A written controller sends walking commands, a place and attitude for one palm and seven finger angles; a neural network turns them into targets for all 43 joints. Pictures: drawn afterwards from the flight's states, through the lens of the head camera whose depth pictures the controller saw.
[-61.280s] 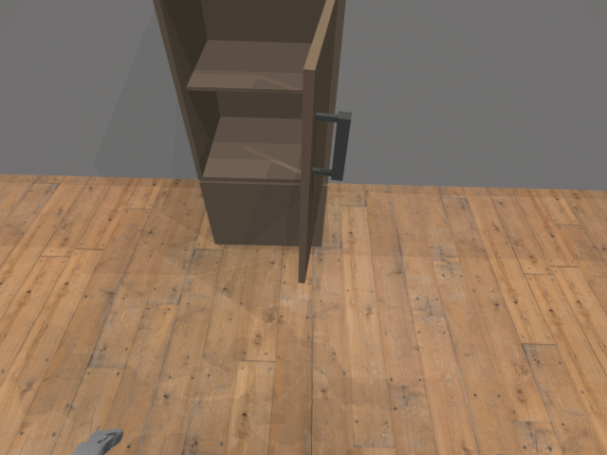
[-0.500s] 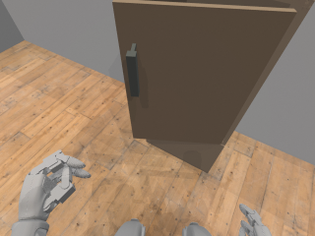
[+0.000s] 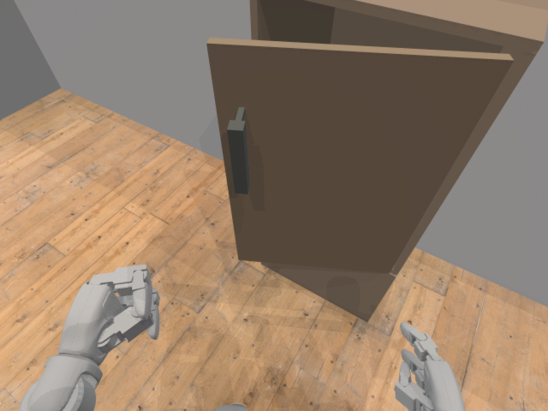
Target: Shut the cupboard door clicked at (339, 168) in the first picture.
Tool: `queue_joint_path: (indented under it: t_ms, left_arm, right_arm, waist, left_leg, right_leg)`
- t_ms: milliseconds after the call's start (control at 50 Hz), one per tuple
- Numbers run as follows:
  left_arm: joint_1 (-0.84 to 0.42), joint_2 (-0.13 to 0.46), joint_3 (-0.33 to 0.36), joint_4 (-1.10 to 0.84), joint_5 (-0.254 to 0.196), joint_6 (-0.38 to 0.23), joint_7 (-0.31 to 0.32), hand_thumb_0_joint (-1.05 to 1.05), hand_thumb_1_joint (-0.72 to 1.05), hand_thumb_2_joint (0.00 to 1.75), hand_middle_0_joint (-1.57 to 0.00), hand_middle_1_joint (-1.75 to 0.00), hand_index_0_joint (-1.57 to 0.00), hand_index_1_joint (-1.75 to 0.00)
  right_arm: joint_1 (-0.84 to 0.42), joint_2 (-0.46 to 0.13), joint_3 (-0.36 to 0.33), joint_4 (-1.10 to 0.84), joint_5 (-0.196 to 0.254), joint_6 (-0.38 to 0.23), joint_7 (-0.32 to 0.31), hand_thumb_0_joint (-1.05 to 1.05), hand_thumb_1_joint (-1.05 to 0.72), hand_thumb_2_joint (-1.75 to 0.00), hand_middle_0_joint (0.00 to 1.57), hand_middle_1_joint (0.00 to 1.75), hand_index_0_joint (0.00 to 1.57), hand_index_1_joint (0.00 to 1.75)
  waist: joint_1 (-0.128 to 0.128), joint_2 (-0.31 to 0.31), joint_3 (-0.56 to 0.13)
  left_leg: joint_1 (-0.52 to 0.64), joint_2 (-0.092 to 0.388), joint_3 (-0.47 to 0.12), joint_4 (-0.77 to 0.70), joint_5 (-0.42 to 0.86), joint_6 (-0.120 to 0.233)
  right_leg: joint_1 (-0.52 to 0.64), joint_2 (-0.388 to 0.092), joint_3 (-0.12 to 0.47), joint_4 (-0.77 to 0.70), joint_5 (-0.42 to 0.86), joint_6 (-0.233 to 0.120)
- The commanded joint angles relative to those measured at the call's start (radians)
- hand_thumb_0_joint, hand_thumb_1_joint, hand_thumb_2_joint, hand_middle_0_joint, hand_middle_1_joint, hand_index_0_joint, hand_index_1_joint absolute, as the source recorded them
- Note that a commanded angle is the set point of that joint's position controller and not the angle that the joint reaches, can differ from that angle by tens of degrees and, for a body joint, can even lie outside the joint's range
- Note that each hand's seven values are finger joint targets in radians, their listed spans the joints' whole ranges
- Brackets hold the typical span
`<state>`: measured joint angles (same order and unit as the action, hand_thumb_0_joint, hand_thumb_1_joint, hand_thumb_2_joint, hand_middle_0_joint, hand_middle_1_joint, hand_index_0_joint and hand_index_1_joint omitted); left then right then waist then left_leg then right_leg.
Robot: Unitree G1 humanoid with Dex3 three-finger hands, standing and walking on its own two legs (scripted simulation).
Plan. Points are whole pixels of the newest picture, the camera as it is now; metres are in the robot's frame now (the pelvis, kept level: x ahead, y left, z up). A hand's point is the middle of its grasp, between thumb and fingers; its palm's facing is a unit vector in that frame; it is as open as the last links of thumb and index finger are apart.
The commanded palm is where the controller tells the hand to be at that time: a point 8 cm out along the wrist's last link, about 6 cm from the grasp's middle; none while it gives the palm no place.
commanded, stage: raise the hand and make a fist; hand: left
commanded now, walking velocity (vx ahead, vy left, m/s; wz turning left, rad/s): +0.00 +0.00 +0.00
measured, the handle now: (241, 151) +0.50 +0.10 +0.09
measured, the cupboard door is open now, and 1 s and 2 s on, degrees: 26 26 26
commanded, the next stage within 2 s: bring the fist close to the handle in 0.48 s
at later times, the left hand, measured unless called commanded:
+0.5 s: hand (148, 301) +0.22 +0.17 +0.10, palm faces +0.03 -1.00 -0.04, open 3.1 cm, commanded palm +0.20 +0.22 +0.10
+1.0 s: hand (208, 258) +0.29 +0.12 +0.09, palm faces -0.06 -1.00 -0.01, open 3.1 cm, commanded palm +0.27 +0.17 +0.10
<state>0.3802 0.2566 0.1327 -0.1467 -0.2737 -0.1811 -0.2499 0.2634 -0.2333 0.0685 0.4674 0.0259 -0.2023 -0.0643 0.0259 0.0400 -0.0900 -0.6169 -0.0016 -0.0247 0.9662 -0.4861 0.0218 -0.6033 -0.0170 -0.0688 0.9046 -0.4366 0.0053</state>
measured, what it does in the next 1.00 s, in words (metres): stands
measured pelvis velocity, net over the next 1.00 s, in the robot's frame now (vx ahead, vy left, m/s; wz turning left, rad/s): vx -0.01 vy -0.02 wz -0.02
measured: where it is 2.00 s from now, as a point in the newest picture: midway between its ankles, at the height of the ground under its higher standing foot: outside the picture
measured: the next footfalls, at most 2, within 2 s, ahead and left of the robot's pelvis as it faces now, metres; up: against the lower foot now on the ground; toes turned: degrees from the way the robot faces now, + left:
none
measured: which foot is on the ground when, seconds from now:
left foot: down 0.00-1.00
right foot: down 0.00-1.00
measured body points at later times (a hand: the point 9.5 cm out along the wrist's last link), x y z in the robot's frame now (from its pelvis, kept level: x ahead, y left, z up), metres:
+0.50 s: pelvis +0.00 -0.02 +0.01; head +0.02 -0.02 +0.46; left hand +0.22 +0.23 +0.11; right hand +0.17 -0.25 -0.06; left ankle +0.00 +0.10 -0.69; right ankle +0.01 -0.13 -0.69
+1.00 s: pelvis -0.01 -0.02 +0.01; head +0.02 -0.03 +0.46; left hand +0.29 +0.17 +0.10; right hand +0.15 -0.25 -0.07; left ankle +0.00 +0.10 -0.69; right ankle +0.01 -0.13 -0.69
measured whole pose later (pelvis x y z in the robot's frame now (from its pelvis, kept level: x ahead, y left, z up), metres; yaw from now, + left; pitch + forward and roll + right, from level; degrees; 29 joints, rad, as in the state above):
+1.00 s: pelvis -0.01 -0.02 +0.01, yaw -1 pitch +6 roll +0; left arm 0.05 0.18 0.07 0.10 -0.22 -0.16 -0.13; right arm 0.27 -0.25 0.05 0.56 0.03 -0.20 -0.05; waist -0.02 0.04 -0.07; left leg -0.54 0.00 0.00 0.85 -0.42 0.00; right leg -0.56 -0.01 -0.04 0.85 -0.40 -0.01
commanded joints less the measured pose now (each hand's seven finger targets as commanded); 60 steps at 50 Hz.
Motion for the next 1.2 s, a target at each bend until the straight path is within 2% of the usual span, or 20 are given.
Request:
queue_joint_path:
  t_ms: [0, 80, 120, 200, 260, 300, 360, 420, 500, 560, 600, 680, 760, 860, 900, 920, 1000, 1080, 1120, 1180]
  left_arm:
    - [-0.130, 0.160, 0.173, -0.279, -0.051, -0.115, 0.032, 0.00, 0.90, 0.90, -1.30, -1.50, -1.30, -1.50]
    - [-0.114, 0.091, 0.093, -0.180, -0.044, -0.092, 0.009, 0.00, 0.90, 0.90, -1.30, -1.50, -1.30, -1.50]
    - [-0.069, 0.063, 0.058, -0.097, -0.042, -0.053, -0.023, 0.00, 0.90, 0.90, -1.30, -1.50, -1.30, -1.50]
    - [-0.086, 0.128, 0.113, -0.111, -0.050, -0.027, -0.045, 0.00, 0.90, 0.90, -1.30, -1.50, -1.30, -1.50]
    - [-0.139, 0.163, 0.168, -0.221, -0.050, -0.084, -0.007, 0.00, 0.90, 0.90, -1.30, -1.50, -1.30, -1.50]
    - [-0.153, 0.180, 0.191, -0.250, -0.049, -0.132, 0.029, 0.00, 0.90, 0.90, -1.30, -1.50, -1.30, -1.50]
    - [-0.136, 0.119, 0.138, -0.209, -0.040, -0.170, 0.041, 0.00, 0.90, 0.90, -1.30, -1.50, -1.30, -1.50]
    - [-0.103, 0.084, 0.078, -0.136, -0.030, -0.145, 0.014, 0.00, 0.90, 0.90, -1.30, -1.50, -1.30, -1.50]
    - [-0.092, 0.120, 0.083, -0.113, -0.029, -0.084, -0.023, 0.00, 0.90, 0.90, -1.30, -1.50, -1.30, -1.50]
    - [-0.129, 0.137, 0.124, -0.170, -0.044, -0.088, -0.012, 0.00, 0.90, 0.90, -1.30, -1.50, -1.30, -1.50]
    - [-0.245, 0.143, 0.121, -0.198, -0.043, -0.117, 0.014, 0.00, 0.90, 0.90, -1.30, -1.50, -1.30, -1.50]
    - [-0.371, 0.071, 0.049, -0.130, -0.019, -0.157, 0.053, 0.00, 0.90, 0.90, -1.30, -1.50, -1.30, -1.50]
    - [-0.425, 0.047, -0.023, -0.017, 0.022, -0.107, 0.045, 0.00, 0.90, 0.90, -1.30, -1.50, -1.30, -1.50]
    - [-0.480, 0.063, 0.006, 0.003, 0.040, -0.039, 0.080, 0.00, 0.90, 0.90, -1.30, -1.50, -1.30, -1.50]
    - [-0.512, 0.103, 0.066, 0.006, 0.036, -0.045, 0.119, 0.00, 0.90, 0.90, -1.30, -1.50, -1.30, -1.50]
    - [-0.526, 0.069, 0.045, -0.005, 0.038, -0.054, 0.133, 0.00, 0.90, 0.90, -1.30, -1.50, -1.30, -1.50]
    - [-0.548, 0.038, 0.018, 0.034, 0.060, -0.095, 0.179, 0.00, 0.90, 0.90, -1.30, -1.50, -1.30, -1.50]
    - [-0.642, -0.011, -0.063, 0.131, 0.094, -0.095, 0.173, 0.00, 0.90, 0.90, -1.30, -1.50, -1.30, -1.50]
    - [-0.676, -0.036, -0.096, 0.135, 0.099, -0.085, 0.167, 0.00, 0.90, 0.90, -1.30, -1.50, -1.30, -1.50]
    - [-0.760, 0.001, -0.049, 0.149, 0.092, -0.080, 0.177, 0.00, 0.90, 0.90, -1.30, -1.50, -1.30, -1.50]
  right_arm:
    - [-0.035, -0.120, -0.067, -0.135, 0.005, -0.056, -0.015, 0.00, -0.90, -0.90, 0.20, 0.30, 0.20, 0.30]
    - [-0.031, -0.129, -0.068, -0.113, 0.011, -0.062, -0.007, 0.00, -0.90, -0.90, 0.20, 0.30, 0.20, 0.30]
    - [-0.028, -0.138, -0.075, -0.112, 0.016, -0.060, -0.007, 0.00, -0.90, -0.90, 0.20, 0.30, 0.20, 0.30]
    - [-0.042, -0.146, -0.083, -0.121, 0.016, -0.058, -0.015, 0.00, -0.90, -0.90, 0.20, 0.30, 0.20, 0.30]
    - [-0.045, -0.131, -0.081, -0.130, 0.008, -0.063, -0.015, 0.00, -0.90, -0.90, 0.20, 0.30, 0.20, 0.30]
    - [-0.044, -0.125, -0.080, -0.118, 0.003, -0.066, -0.013, 0.00, -0.90, -0.90, 0.20, 0.30, 0.20, 0.30]
    - [-0.044, -0.122, -0.078, -0.102, 0.004, -0.071, -0.003, 0.00, -0.90, -0.90, 0.20, 0.30, 0.20, 0.30]
    - [-0.042, -0.135, -0.082, -0.098, 0.011, -0.068, 0.000, 0.00, -0.90, -0.90, 0.20, 0.30, 0.20, 0.30]
    - [-0.044, -0.146, -0.085, -0.109, 0.017, -0.066, -0.009, 0.00, -0.90, -0.90, 0.20, 0.30, 0.20, 0.30]
    - [-0.057, -0.135, -0.081, -0.121, 0.014, -0.066, -0.015, 0.00, -0.90, -0.90, 0.20, 0.30, 0.20, 0.30]
    - [-0.063, -0.134, -0.075, -0.106, 0.009, -0.069, -0.020, 0.00, -0.90, -0.90, 0.20, 0.30, 0.20, 0.30]
    - [-0.061, -0.130, -0.072, -0.069, 0.009, -0.088, -0.017, 0.00, -0.90, -0.90, 0.20, 0.30, 0.20, 0.30]
    - [-0.050, -0.139, -0.075, -0.057, 0.017, -0.085, -0.013, 0.00, -0.90, -0.90, 0.20, 0.30, 0.20, 0.30]
    - [-0.059, -0.131, -0.074, -0.077, 0.014, -0.063, -0.005, 0.00, -0.90, -0.90, 0.20, 0.30, 0.20, 0.30]
    - [-0.062, -0.130, -0.074, -0.071, 0.007, -0.052, -0.002, 0.00, -0.90, -0.90, 0.20, 0.30, 0.20, 0.30]
    - [-0.067, -0.121, -0.072, -0.076, 0.006, -0.048, 0.002, 0.00, -0.90, -0.90, 0.20, 0.30, 0.20, 0.30]
    - [-0.057, -0.119, -0.075, -0.056, -0.001, -0.038, 0.018, 0.00, -0.90, -0.90, 0.20, 0.30, 0.20, 0.30]
    - [-0.039, -0.128, -0.082, -0.034, 0.002, -0.018, 0.027, 0.00, -0.90, -0.90, 0.20, 0.30, 0.20, 0.30]
    - [-0.034, -0.130, -0.087, -0.037, 0.003, -0.012, 0.027, 0.00, -0.90, -0.90, 0.20, 0.30, 0.20, 0.30]
    - [-0.030, -0.132, -0.091, -0.027, 0.004, -0.001, 0.023, 0.00, -0.90, -0.90, 0.20, 0.30, 0.20, 0.30]
  waist:
    - [0.007, 0.018, -0.206]
    - [-0.018, 0.033, -0.126]
    - [-0.025, -0.046, -0.096]
    - [-0.005, -0.073, -0.118]
    - [0.011, -0.025, -0.199]
    - [0.010, -0.020, -0.185]
    - [-0.007, 0.021, -0.146]
    - [-0.024, -0.004, -0.101]
    - [-0.020, -0.036, -0.102]
    - [-0.009, -0.039, -0.129]
    - [-0.025, -0.054, -0.115]
    - [-0.050, -0.017, -0.097]
    - [-0.053, -0.015, -0.101]
    - [-0.018, -0.027, -0.199]
    - [-0.008, -0.061, -0.215]
    - [-0.006, -0.048, -0.222]
    - [-0.013, -0.044, -0.202]
    - [-0.052, -0.050, -0.147]
    - [-0.056, -0.053, -0.178]
    - [-0.049, -0.069, -0.234]
  left_leg:
    - [0.122, -0.004, -0.028, -0.195, 0.344, -0.020]
    - [0.114, -0.004, -0.021, -0.207, 0.326, -0.019]
    - [0.083, -0.007, -0.016, -0.206, 0.305, -0.011]
    - [0.067, -0.015, -0.004, -0.204, 0.285, -0.007]
    - [0.109, -0.016, -0.001, -0.214, 0.320, -0.008]
    - [0.110, -0.013, -0.002, -0.210, 0.323, -0.009]
    - [0.105, -0.014, 0.004, -0.207, 0.292, -0.012]
    - [0.083, -0.012, 0.004, -0.209, 0.244, -0.008]
    - [0.075, -0.014, 0.001, -0.213, 0.215, -0.001]
    - [0.089, -0.016, 0.002, -0.219, 0.225, -0.002]
    - [0.088, -0.014, -0.001, -0.212, 0.211, -0.001]
    - [0.106, -0.010, -0.013, -0.217, 0.163, -0.005]
    - [0.090, -0.013, -0.013, -0.231, 0.121, -0.003]
    - [0.125, -0.016, 0.001, -0.246, 0.222, -0.003]
    - [0.125, -0.013, 0.004, -0.246, 0.261, -0.006]
    - [0.136, -0.014, 0.009, -0.249, 0.283, -0.006]
    - [0.146, -0.009, 0.017, -0.245, 0.328, -0.010]
    - [0.137, -0.005, 0.019, -0.242, 0.281, -0.009]
    - [0.154, -0.006, 0.018, -0.240, 0.292, -0.006]
    - [0.169, -0.007, 0.017, -0.240, 0.303, -0.008]
  right_leg:
    - [0.169, 0.040, -0.005, -0.112, 0.293, -0.035]
    - [0.141, 0.034, -0.005, -0.138, 0.288, -0.031]
    - [0.150, 0.028, 0.005, -0.163, 0.285, -0.024]
    - [0.194, 0.014, 0.041, -0.189, 0.260, -0.022]
    - [0.219, 0.017, 0.033, -0.165, 0.293, -0.023]
    - [0.214, 0.022, 0.033, -0.159, 0.292, -0.026]
    - [0.171, 0.024, 0.030, -0.156, 0.263, -0.026]
    - [0.146, 0.020, 0.034, -0.179, 0.207, -0.023]
    - [0.161, 0.014, 0.056, -0.211, 0.161, -0.020]
    - [0.180, 0.012, 0.056, -0.211, 0.166, -0.017]
    - [0.163, 0.016, 0.058, -0.212, 0.141, -0.016]
    - [0.095, 0.022, 0.036, -0.194, 0.094, -0.019]
    - [0.091, 0.013, 0.045, -0.207, 0.051, -0.018]
    - [0.180, 0.007, 0.044, -0.196, 0.174, -0.020]
    - [0.211, 0.010, 0.041, -0.189, 0.218, -0.019]
    - [0.219, 0.009, 0.039, -0.185, 0.249, -0.020]
    - [0.208, 0.013, 0.031, -0.170, 0.310, -0.023]
    - [0.146, 0.014, 0.032, -0.181, 0.270, -0.020]
    - [0.157, 0.012, 0.036, -0.184, 0.284, -0.019]
    - [0.184, 0.012, 0.039, -0.183, 0.302, -0.020]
